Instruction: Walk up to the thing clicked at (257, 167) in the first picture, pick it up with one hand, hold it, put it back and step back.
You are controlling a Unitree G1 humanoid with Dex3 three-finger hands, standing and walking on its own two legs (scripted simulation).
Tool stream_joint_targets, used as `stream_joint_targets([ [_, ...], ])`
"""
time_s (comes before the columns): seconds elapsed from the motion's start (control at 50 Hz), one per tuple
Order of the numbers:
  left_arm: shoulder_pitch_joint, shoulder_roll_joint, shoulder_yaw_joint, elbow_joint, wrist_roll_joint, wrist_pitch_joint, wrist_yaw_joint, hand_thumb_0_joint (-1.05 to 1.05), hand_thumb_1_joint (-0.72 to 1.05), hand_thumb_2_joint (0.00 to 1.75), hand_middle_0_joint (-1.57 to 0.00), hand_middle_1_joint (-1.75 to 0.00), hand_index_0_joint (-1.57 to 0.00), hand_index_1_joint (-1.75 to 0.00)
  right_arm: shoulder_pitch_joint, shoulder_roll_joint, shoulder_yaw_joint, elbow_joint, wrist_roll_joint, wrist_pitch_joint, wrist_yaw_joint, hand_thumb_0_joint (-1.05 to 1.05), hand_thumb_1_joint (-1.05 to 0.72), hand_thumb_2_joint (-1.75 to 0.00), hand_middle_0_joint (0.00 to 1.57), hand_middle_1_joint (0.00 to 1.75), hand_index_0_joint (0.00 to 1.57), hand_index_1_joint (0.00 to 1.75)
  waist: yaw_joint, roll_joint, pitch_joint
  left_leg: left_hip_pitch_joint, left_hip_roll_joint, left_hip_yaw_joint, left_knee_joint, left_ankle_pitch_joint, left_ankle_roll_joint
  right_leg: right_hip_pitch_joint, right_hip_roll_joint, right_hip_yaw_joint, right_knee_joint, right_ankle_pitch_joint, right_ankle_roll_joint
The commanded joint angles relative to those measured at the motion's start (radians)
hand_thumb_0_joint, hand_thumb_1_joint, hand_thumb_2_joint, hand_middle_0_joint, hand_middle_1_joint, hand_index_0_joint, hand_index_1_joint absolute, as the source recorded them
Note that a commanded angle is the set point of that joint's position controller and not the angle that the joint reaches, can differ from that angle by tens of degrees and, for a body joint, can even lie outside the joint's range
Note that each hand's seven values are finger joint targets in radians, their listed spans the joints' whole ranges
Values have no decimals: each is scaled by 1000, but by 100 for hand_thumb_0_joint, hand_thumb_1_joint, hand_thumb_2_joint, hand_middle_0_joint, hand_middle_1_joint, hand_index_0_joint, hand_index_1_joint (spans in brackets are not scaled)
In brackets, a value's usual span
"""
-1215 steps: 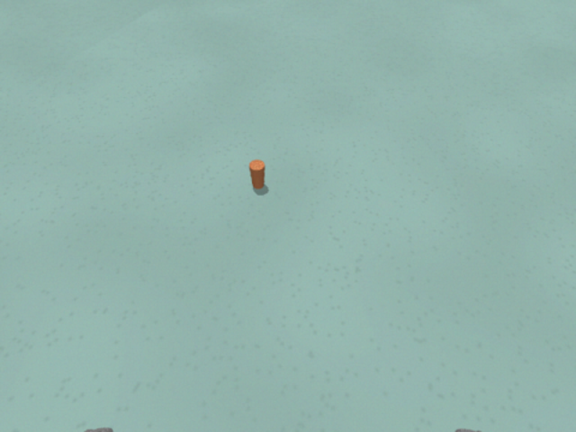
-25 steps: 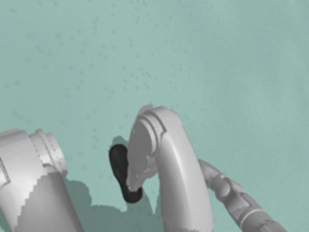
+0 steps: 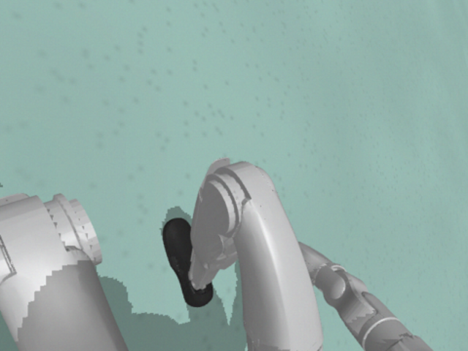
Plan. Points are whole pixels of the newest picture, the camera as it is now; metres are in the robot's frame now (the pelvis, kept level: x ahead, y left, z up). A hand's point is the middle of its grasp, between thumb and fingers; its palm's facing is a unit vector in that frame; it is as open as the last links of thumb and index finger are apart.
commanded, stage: withdraw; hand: left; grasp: from the side
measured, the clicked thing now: out of the picture +0.42 +0.31 -0.21
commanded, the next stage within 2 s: rise in 0.40 s
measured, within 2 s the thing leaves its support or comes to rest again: rests again in 0.50 s
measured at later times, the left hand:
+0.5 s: hand out of the picture +0.39 +0.37 -0.09, palm faces +0.45 -0.89 -0.02, open 17.6 cm
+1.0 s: hand out of the picture +0.28 +0.40 +0.03, palm faces +0.35 -0.80 -0.49, open 17.3 cm
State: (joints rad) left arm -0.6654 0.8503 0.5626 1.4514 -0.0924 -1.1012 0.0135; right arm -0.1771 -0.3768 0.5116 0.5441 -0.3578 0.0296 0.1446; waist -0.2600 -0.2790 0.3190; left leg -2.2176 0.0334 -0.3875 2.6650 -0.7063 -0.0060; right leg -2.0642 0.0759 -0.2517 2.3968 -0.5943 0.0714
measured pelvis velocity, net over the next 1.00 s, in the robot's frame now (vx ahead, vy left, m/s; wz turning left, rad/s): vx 0.01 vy -0.01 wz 0.18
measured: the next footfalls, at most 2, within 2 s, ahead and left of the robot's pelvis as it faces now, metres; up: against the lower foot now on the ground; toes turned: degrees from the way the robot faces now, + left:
none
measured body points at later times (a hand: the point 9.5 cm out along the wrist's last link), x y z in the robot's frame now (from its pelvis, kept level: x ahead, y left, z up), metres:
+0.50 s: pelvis +0.01 +0.00 +0.02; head +0.20 +0.18 +0.38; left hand +0.36 +0.42 -0.09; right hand +0.19 -0.24 -0.04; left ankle +0.08 +0.12 -0.25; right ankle +0.15 -0.12 -0.25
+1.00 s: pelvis +0.01 -0.01 +0.12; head +0.20 +0.07 +0.52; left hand +0.26 +0.43 +0.06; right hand +0.21 -0.23 -0.01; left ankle +0.08 +0.12 -0.25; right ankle +0.15 -0.12 -0.25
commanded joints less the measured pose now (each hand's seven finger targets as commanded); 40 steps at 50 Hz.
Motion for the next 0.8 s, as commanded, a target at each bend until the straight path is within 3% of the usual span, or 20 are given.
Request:
stream_joint_targets([
  [0.0,-198,186,8,-145,2,-73,1,0,-55,12,-23,-14,-23,-14,37,-363,-126,-6,-7,8,-23,0,-92,-90,20,30,20,30,-104,546,-570,389,58,93,-333,115,-20,266,34,-115,-151,149,-71],
  [0.06,-198,158,-16,-141,-1,-75,-6,0,-58,9,-9,-6,-9,-7,27,-359,-120,-9,-5,7,-22,0,-90,-90,20,30,20,30,-107,551,-547,378,58,89,-344,96,-22,256,33,-120,-151,134,-72],
  [0.14,-198,253,51,-222,-8,-79,-16,0,-58,8,-6,-4,-6,-4,38,-365,-125,-7,-2,12,-28,0,-90,-90,20,30,20,30,-75,594,-609,407,60,103,-337,150,-24,294,34,-107,-145,169,-74],
  [0.24,-165,283,95,-371,-10,-29,-50,0,-57,9,-5,-4,-5,-4,68,-361,-166,2,16,22,-34,0,-91,-90,20,30,20,30,-26,678,-661,463,62,116,-383,159,-35,273,24,-89,-143,162,-82],
  [0.28,-135,306,114,-455,-13,11,-77,0,-59,8,-5,-5,-6,-5,83,-358,-194,-12,31,24,-39,0,-91,-90,20,30,20,30,1,719,-733,486,57,133,-400,171,-35,286,20,-73,-150,168,-87],
  [0.32,-66,189,42,-473,-33,65,-130,0,-60,7,-5,-4,-6,-4,118,-338,-219,13,57,32,-41,0,-91,-90,20,30,20,30,10,733,-730,484,54,136,-434,153,-39,243,13,-64,-150,148,-93],
  [0.36,-37,118,1,-515,-63,121,-168,0,-61,6,-5,-4,-6,-4,147,-322,-248,31,85,25,-45,0,-91,-90,20,30,20,30,20,697,-735,446,46,153,-435,145,-31,221,12,-52,-165,145,-95],
  [0.38,-26,52,-35,-478,-86,155,-186,0,-61,5,-5,-5,-6,-4,153,-312,-252,32,103,22,-45,0,-91,-90,20,30,20,30,4,638,-707,396,41,154,-433,108,-22,209,12,-51,-179,124,-93],
  [0.4,-42,30,-47,-505,-103,179,-199,0,-61,5,-4,-4,-5,-3,154,-311,-265,30,120,16,-48,0,-90,-90,20,30,20,30,4,602,-688,367,37,154,-435,78,-15,187,9,-47,-188,108,-92],
  [0.46,-131,83,-7,-540,-121,222,-209,0,-61,6,-2,-5,-4,-3,183,-293,-286,31,150,15,-59,0,-88,-89,20,30,20,30,19,553,-719,340,33,163,-430,46,0,188,5,-29,-208,84,-90],
  [0.48,-185,109,-6,-574,-113,226,-208,0,-61,6,-2,-5,-4,-3,188,-281,-295,36,157,12,-59,0,-87,-89,20,30,20,30,22,546,-716,312,31,169,-430,15,5,171,2,-21,-209,56,-93],
  [0.5,-167,80,-18,-515,-106,238,-215,0,-53,6,-5,-1,-3,-2,191,-276,-298,37,160,10,-60,0,-83,-89,20,30,20,30,18,527,-701,323,32,167,-432,17,5,158,2,-18,-210,57,-95],
  [0.52,-180,327,56,-562,57,299,-172,0,-54,7,-7,-6,-6,-6,236,-256,-369,70,196,23,-67,0,-91,-92,20,30,20,30,107,661,-818,454,27,206,-488,85,-1,152,-10,9,-225,72,-104],
  [0.56,-214,147,-26,-550,55,363,-161,0,-55,8,-7,-7,-6,-8,257,-231,-380,53,209,36,-59,0,-94,-92,20,30,20,30,68,684,-852,492,34,200,-524,111,-11,107,-12,13,-222,83,-111],
  [0.58,-188,143,-18,-564,71,389,-152,0,-56,9,-8,-7,-6,-8,276,-238,-397,49,215,43,-57,0,-94,-92,20,30,20,30,74,698,-868,519,32,202,-542,125,-14,104,-17,12,-226,93,-113],
  [0.6,-152,169,-2,-572,86,422,-140,0,-58,9,-8,-7,-6,-8,276,-227,-408,54,225,45,-60,0,-96,-92,20,30,20,30,111,707,-874,533,29,212,-562,119,-16,95,-21,22,-234,74,-115],
  [0.64,-122,228,41,-594,118,484,-121,0,-59,9,-9,-7,-7,-9,303,-218,-433,57,241,60,-62,0,-98,-93,20,30,20,30,140,701,-918,535,24,233,-571,134,-10,115,-25,39,-251,73,-116],
  [0.66,-122,235,36,-626,131,510,-114,0,-57,9,-9,-8,-7,-9,306,-213,-445,51,251,69,-62,0,-97,-93,20,30,20,30,145,710,-931,535,22,239,-590,126,-7,112,-28,47,-253,62,-117],
  [0.68,-102,228,38,-656,138,541,-107,0,-49,14,-7,-8,-7,-8,319,-203,-459,45,262,76,-63,0,-90,-90,20,30,20,30,160,712,-958,551,20,247,-606,134,-7,115,-30,58,-260,63,-120],
  [0.78,81,114,-3,-720,156,703,-83,0,-54,6,-5,-6,-5,-6,323,-169,-528,19,317,93,-80,0,-90,-90,20,30,20,30,197,614,-966,545,11,264,-702,63,8,108,-36,90,-338,7,-121],
])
